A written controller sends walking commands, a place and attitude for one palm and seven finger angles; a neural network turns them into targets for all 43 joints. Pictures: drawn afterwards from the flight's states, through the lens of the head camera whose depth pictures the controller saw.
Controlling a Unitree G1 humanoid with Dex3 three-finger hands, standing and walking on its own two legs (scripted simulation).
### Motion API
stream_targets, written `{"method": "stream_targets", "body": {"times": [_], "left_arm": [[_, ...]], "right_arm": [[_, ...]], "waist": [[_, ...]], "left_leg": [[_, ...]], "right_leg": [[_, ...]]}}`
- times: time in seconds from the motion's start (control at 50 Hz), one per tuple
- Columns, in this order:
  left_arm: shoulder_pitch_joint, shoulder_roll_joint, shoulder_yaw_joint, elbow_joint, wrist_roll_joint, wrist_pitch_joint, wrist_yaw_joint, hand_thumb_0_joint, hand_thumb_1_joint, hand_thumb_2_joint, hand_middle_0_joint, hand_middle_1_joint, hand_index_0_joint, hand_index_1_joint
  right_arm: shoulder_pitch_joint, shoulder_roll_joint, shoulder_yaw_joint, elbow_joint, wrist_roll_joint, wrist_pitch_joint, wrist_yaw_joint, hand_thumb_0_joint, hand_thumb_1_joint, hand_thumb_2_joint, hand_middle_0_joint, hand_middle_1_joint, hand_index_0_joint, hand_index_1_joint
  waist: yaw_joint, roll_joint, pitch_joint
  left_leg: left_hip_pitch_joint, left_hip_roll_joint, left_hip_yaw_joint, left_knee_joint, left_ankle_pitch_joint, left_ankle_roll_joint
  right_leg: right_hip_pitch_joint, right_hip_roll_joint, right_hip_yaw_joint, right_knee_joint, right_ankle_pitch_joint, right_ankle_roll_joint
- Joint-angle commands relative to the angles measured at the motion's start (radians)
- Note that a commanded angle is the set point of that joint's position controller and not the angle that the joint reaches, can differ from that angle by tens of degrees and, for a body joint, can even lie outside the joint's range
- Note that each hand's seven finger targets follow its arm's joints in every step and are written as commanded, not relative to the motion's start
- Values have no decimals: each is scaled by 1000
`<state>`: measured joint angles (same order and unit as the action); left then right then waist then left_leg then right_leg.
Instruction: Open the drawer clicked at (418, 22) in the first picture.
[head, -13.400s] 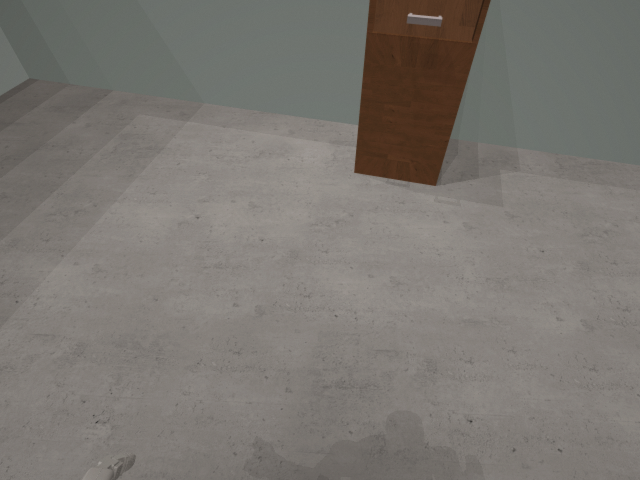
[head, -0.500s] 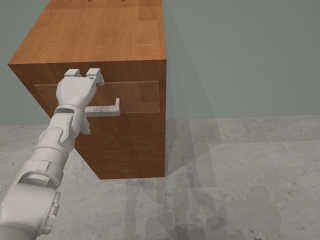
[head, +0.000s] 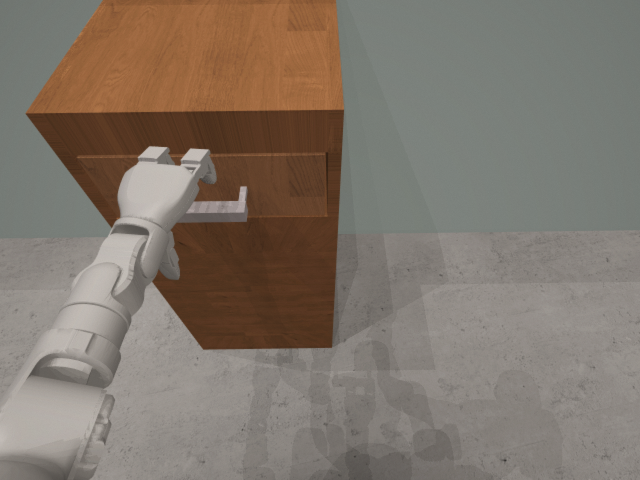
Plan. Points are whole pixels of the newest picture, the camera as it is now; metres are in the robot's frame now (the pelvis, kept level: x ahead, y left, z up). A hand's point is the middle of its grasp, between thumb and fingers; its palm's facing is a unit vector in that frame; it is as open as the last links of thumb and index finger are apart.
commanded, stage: move the hooked fingers above the handle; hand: left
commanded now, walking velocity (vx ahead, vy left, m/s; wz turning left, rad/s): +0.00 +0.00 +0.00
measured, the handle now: (209, 202) +0.51 +0.19 +0.00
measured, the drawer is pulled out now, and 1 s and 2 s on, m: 0.00 0.00 0.00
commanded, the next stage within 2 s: lower the fingers behind the handle in 1.76 s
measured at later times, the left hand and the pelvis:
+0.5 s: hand (200, 226) +0.43 +0.18 +0.04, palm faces -0.05 -0.05 -1.00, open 13.8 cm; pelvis +0.00 +0.00 +0.00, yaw -1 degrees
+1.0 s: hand (202, 221) +0.44 +0.18 +0.05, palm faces -0.02 -0.05 -1.00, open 13.8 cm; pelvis +0.00 -0.01 +0.00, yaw -1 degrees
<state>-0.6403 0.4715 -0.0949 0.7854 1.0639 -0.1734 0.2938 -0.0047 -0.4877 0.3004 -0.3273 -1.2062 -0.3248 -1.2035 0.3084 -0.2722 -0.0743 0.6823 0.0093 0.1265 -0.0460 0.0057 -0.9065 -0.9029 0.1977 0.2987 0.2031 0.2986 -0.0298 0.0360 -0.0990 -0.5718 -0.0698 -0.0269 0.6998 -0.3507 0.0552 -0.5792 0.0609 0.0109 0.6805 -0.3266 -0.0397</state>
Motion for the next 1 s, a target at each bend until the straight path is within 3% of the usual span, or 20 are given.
{"method": "stream_targets", "body": {"times": [0.0, 0.08, 0.14, 0.2, 0.3, 0.34, 0.4, 0.42, 0.48, 0.54, 0.58, 0.64, 0.7, 0.74, 0.78, 0.8, 0.84, 0.9, 0.94, 0.98], "left_arm": [[-578, 222, 107, -105, -16, 114, 124, 0, -500, 300, -300, -1200, -300, -1200], [-490, 128, 21, 78, -36, 259, 36, 0, -500, 300, -300, -1200, -300, -1200], [-475, 130, -5, 87, -35, 283, -45, 0, -500, 300, -300, -1200, -300, -1200], [-407, 119, -16, 113, -35, 271, -105, 0, -500, 300, -300, -1200, -300, -1200], [-393, 88, -40, -10, -47, 165, -165, 0, -500, 300, -300, -1200, -300, -1200], [-448, 174, 36, -98, -41, 91, -141, 0, -500, 300, -300, -1200, -300, -1200], [-616, 270, 117, -315, -17, -15, -40, 0, -500, 300, -300, -1200, -300, -1200], [-630, 269, 129, -338, -5, -30, 3, 0, -500, 300, -300, -1200, -300, -1200], [-585, 396, 274, -310, 13, -3, 133, 0, -500, 300, -300, -1200, -300, -1200], [-518, 268, 185, -151, 2, 122, 186, 0, -500, 300, -300, -1200, -300, -1200], [-447, 224, 143, -13, -15, 227, 152, 0, -500, 300, -300, -1200, -300, -1200], [-407, 46, -49, 61, -53, 343, 7, 0, -500, 300, -300, -1200, -300, -1200], [-397, 115, -15, 64, -66, 353, -89, 0, -500, 300, -300, -1200, -300, -1200], [-372, 55, -71, 63, -63, 330, -148, 0, -500, 300, -300, -1200, -300, -1200], [-371, 74, -52, -27, -68, 245, -187, 0, -500, 300, -300, -1200, -300, -1200], [-381, 150, 16, -73, -65, 189, -189, 0, -500, 300, -300, -1200, -300, -1200], [-437, 224, 79, -177, -48, 82, -164, 0, -500, 300, -300, -1200, -300, -1200], [-546, 349, 196, -317, 0, -21, -39, 0, -500, 300, -300, -1200, -300, -1200], [-539, 365, 238, -295, 27, -13, 62, 0, -500, 300, -300, -1200, -300, -1200], [-529, 366, 259, -257, 29, 35, 141, 0, -500, 300, -300, -1200, -300, -1200]], "right_arm": [[32, -119, -28, -58, 0, -35, 12, 0, -900, -900, 200, 300, 200, 300], [38, -133, -23, -64, 11, -12, 27, 0, -900, -900, 200, 300, 200, 300], [32, -139, -14, -85, 20, 13, 16, 0, -900, -900, 200, 300, 200, 300], [19, -139, -3, -107, 25, 25, -1, 0, -900, -900, 200, 300, 200, 300], [4, -125, 3, -152, 22, 16, -12, 0, -900, -900, 200, 300, 200, 300], [6, -119, 0, -161, 17, 8, -18, 0, -900, -900, 200, 300, 200, 300], [10, -101, -16, -158, 0, -15, -19, 0, -900, -900, 200, 300, 200, 300], [18, -92, -21, -146, -6, -24, -16, 0, -900, -900, 200, 300, 200, 300], [19, -97, -22, -115, -20, -32, -9, 0, -900, -900, 200, 300, 200, 300], [-1, -98, -21, -79, -14, -27, 12, 0, -900, -900, 200, 300, 200, 300], [-2, -113, -22, -68, -4, -16, 26, 0, -900, -900, 200, 300, 200, 300], [19, -131, -27, -79, 23, 8, 31, 0, -900, -900, 200, 300, 200, 300], [0, -144, -10, -93, 29, 42, 11, 0, -900, -900, 200, 300, 200, 300], [-15, -138, 0, -114, 31, 45, -3, 0, -900, -900, 200, 300, 200, 300], [-33, -134, 3, -144, 24, 36, -16, 0, -900, -900, 200, 300, 200, 300], [-30, -129, 4, -149, 18, 31, -22, 0, -900, -900, 200, 300, 200, 300], [-31, -114, 2, -166, 13, 20, -32, 0, -900, -900, 200, 300, 200, 300], [-23, -92, -11, -160, -2, -5, -34, 0, -900, -900, 200, 300, 200, 300], [-25, -82, -12, -141, -6, -20, -30, 0, -900, -900, 200, 300, 200, 300], [-22, -86, -17, -123, -12, -31, -17, 0, -900, -900, 200, 300, 200, 300]], "waist": [[-43, 70, -405], [-37, -14, -385], [-45, -112, -328], [-39, -159, -243], [-29, -98, -208], [-18, -54, -250], [-13, 89, -411], [-11, 107, -447], [17, 102, -518], [-9, 56, -451], [-9, 4, -435], [-46, -85, -376], [-42, -164, -314], [-48, -202, -217], [-32, -167, -201], [-14, -131, -225], [-1, -56, -267], [15, 81, -369], [20, 112, -388], [22, 91, -427]], "left_leg": [[233, 34, 3, -62, 342, -27], [201, 38, 25, -84, 377, -25], [162, 38, 37, -101, 335, -7], [124, 35, 38, -120, 277, 2], [139, 31, 33, -115, 233, 4], [146, 32, 25, -105, 229, 3], [226, 31, 6, -69, 298, -5], [251, 31, 0, -51, 345, -12], [221, 26, -6, -22, 422, -28], [177, 29, 18, -34, 400, -31], [161, 32, 31, -56, 395, -31], [184, 43, 44, -78, 396, -18], [158, 38, 45, -107, 344, -2], [132, 32, 43, -127, 274, 4], [133, 28, 42, -129, 244, 8], [133, 26, 40, -126, 243, 10], [141, 23, 33, -112, 241, 9], [166, 24, 20, -79, 282, -1], [150, 23, 15, -56, 303, -14], [142, 21, 19, -39, 342, -21]], "right_leg": [[99, -7, -10, -58, 217, -17], [175, -8, -10, -82, 290, -14], [225, -20, 2, -108, 313, -1], [235, -29, 9, -130, 286, 0], [197, -33, 19, -133, 226, -7], [190, -33, 27, -114, 205, -11], [165, -24, 31, -66, 219, -19], [149, -19, 23, -48, 240, -21], [172, -7, 13, -8, 289, -25], [157, -7, -9, -19, 298, -15], [194, -5, -12, -41, 313, -13], [213, -14, -7, -89, 358, 1], [272, -29, 9, -117, 365, 8], [255, -35, 7, -143, 317, 10], [262, -42, 23, -152, 289, 4], [278, -44, 34, -140, 291, 0], [267, -43, 47, -118, 267, -6], [223, -29, 47, -71, 244, -17], [172, -18, 34, -41, 231, -24], [179, -13, 23, -25, 257, -24]]}}
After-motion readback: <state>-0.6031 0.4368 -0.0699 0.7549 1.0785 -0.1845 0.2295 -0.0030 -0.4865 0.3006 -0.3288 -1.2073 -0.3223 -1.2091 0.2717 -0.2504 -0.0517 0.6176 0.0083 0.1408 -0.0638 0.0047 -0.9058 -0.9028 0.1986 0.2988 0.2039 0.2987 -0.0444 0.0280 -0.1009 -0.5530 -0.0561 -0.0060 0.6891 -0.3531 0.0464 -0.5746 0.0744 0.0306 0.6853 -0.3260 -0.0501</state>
